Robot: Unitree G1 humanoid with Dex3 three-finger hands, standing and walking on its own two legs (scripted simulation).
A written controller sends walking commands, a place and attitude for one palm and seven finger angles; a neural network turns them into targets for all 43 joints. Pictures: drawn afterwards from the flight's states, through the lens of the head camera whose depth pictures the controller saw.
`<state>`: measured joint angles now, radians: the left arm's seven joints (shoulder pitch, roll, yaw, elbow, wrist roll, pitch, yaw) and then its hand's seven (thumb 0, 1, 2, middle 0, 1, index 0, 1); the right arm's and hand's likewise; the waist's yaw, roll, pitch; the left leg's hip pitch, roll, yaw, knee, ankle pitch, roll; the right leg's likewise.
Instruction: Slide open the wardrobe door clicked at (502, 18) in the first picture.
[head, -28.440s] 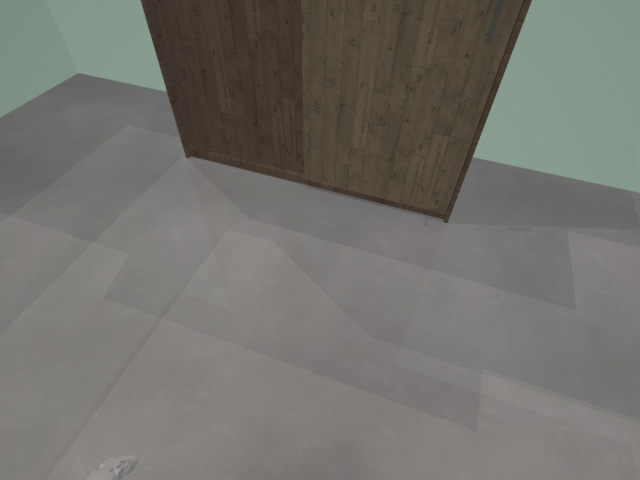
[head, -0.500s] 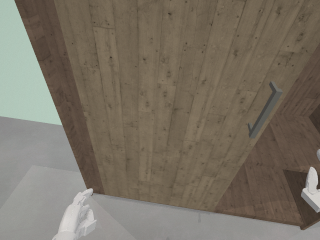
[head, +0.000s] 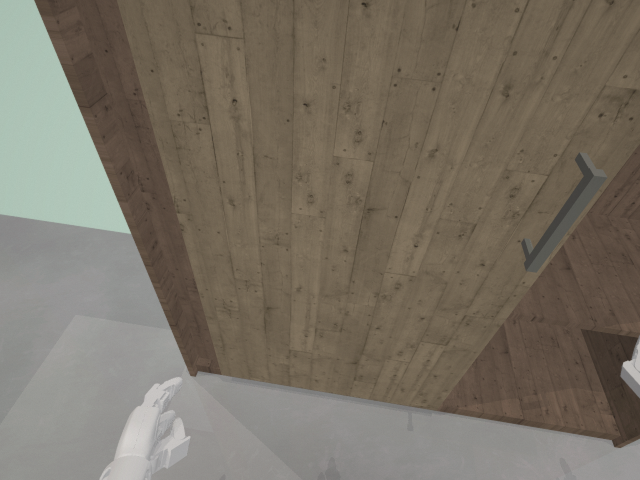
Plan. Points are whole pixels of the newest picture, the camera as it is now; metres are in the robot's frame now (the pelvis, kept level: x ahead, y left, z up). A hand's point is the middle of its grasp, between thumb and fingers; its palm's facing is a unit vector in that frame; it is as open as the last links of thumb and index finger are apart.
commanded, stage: step back with the hand held close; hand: right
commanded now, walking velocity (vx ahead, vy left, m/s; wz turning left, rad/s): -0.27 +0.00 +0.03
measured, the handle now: (556, 216) +0.46 -0.33 +0.11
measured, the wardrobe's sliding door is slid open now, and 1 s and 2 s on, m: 0.56 0.56 0.56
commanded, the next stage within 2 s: stop stepping back and stand still in 0.86 s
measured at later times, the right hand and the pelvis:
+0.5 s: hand out of the picture +0.12 -0.33 +0.15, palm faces +0.45 +0.79 -0.41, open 7.4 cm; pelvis -0.08 -0.06 -0.01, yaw -1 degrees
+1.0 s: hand out of the picture -0.06 -0.42 +0.18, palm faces +0.51 +0.77 -0.38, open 7.4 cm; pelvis -0.23 -0.15 -0.03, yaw -3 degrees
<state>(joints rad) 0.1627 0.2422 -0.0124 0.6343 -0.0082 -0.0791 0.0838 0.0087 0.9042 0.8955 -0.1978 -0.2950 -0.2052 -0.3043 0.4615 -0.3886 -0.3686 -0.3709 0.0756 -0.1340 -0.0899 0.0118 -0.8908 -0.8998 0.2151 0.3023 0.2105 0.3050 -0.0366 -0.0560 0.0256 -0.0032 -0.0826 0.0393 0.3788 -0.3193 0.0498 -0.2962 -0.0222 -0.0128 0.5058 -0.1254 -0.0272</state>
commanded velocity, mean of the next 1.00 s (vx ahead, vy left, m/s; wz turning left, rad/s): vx -0.28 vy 0.00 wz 0.06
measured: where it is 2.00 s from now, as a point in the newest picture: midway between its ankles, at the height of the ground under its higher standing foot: outside the picture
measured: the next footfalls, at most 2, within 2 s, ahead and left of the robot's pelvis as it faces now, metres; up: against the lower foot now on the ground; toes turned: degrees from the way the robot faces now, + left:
left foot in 0.98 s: -0.25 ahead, +0.00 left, +0.00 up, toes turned -4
right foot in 1.12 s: -0.13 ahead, -0.29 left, +0.00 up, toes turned -3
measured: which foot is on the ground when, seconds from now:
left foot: down 0.00-0.72, up 0.74-0.96, down 0.98-1.00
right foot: down 0.00-0.96, up 0.98-1.00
